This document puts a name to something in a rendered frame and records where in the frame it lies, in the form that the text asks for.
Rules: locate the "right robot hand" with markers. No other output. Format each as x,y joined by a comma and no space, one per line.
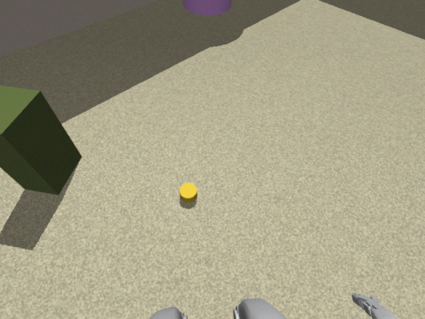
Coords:
372,307

